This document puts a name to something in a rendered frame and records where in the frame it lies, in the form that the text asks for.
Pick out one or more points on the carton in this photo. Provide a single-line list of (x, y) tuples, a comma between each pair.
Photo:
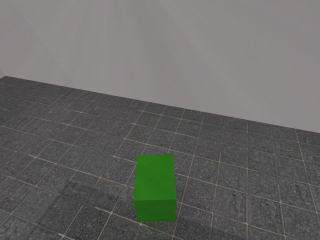
[(154, 195)]

